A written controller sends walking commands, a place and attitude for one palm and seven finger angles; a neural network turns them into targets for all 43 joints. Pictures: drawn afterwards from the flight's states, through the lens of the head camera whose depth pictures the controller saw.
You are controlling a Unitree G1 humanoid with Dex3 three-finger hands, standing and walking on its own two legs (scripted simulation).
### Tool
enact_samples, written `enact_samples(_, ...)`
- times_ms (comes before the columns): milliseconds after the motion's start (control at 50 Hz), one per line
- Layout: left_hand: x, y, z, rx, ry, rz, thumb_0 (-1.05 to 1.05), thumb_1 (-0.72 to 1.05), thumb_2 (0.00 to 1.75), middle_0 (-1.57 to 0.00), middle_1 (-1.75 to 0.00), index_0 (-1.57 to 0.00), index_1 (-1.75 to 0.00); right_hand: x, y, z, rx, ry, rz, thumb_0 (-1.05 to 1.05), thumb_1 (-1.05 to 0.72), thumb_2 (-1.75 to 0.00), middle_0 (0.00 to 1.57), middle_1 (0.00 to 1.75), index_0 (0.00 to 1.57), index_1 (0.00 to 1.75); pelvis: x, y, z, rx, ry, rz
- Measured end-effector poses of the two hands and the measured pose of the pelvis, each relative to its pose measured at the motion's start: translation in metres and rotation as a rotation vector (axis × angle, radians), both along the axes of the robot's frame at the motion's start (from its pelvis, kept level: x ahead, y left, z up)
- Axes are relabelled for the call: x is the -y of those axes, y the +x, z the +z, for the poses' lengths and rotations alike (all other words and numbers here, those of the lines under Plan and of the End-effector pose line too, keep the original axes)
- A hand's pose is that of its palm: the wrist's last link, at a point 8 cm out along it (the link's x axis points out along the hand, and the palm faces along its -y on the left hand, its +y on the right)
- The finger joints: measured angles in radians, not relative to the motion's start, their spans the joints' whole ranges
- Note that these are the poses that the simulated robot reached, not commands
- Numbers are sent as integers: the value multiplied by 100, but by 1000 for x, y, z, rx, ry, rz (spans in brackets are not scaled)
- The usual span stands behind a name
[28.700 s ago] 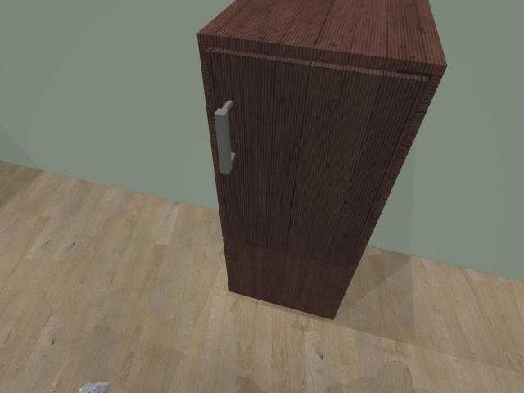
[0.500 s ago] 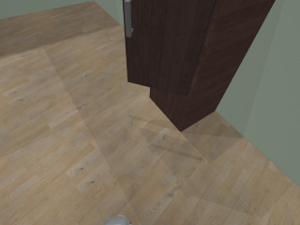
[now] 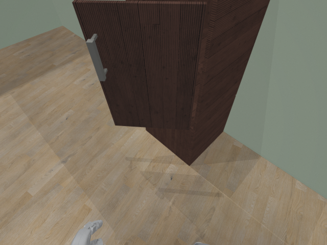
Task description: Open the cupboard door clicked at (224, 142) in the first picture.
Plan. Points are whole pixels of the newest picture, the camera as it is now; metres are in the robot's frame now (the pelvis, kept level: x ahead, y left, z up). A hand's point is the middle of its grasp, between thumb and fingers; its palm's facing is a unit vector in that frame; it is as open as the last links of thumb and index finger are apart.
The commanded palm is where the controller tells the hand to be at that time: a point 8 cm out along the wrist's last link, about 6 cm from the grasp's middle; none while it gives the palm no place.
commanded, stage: take the last steps up to it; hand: left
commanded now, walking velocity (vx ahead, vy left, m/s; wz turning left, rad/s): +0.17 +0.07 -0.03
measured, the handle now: (98, 58) +0.68 +0.24 +0.08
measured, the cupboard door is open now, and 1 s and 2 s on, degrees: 39 39 39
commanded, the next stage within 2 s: come to a stop and stand still in 0.06 s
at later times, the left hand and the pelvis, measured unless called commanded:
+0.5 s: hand out of the picture +0.11 +0.23 -0.18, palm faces +0.06 -0.98 -0.18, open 7.3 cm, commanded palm none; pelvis +0.11 +0.05 +0.01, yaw -1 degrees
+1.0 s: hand out of the picture +0.12 +0.18 -0.16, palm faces +0.00 -0.98 -0.19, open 7.3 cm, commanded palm none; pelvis +0.07 +0.00 +0.01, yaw -1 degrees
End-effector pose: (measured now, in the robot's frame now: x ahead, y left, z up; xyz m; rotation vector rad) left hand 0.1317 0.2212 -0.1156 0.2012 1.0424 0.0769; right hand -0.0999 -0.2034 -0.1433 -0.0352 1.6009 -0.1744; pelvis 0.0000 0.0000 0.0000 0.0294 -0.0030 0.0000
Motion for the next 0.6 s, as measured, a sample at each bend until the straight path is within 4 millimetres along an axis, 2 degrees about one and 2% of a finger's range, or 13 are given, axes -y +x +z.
enact_samples(60,7,9,-3,-5,-11,22,0,91,90,-20,-30,-20,-30,4,22,0,-26,6,-8,1,-91,-89,20,30,20,30,4,20,1,13,-20,9)
enact_samples(120,8,-4,-3,-79,-20,60,0,91,90,-20,-30,-20,-30,10,67,5,20,-11,10,1,-91,-89,20,30,20,30,3,37,9,9,-28,8)
enact_samples(240,-21,-24,-3,-204,11,137,-3,96,90,-21,-30,-20,-30,11,173,18,196,-53,73,1,-92,-89,20,30,20,30,-6,70,20,-8,-29,8)
enact_samples(360,-43,-35,-25,-333,-21,173,-1,93,90,-20,-30,-20,-30,0,252,17,316,-125,123,1,-94,-89,20,30,20,30,-37,104,7,7,-63,3)
enact_samples(420,-52,-33,-33,-361,-27,185,0,92,90,-20,-30,-20,-30,-13,278,21,342,-134,148,1,-93,-89,20,30,20,30,-44,112,5,4,-41,-3)
enact_samples(480,-56,-28,-32,-382,-28,170,0,92,90,-20,-30,-20,-30,-22,295,24,374,-135,161,1,-92,-89,20,30,20,30,-47,110,7,-6,-42,-12)
enact_samples(540,-60,-21,-27,-376,-13,153,0,92,90,-20,-30,-20,-30,-25,300,25,397,-129,151,1,-92,-89,20,30,20,30,-46,103,10,-15,-53,-22)
enact_samples(600,-63,-12,-21,-348,9,137,0,91,90,-20,-30,-20,-30,-20,293,24,403,-125,132,1,-91,-89,20,30,20,30,-42,95,11,-21,-55,-36)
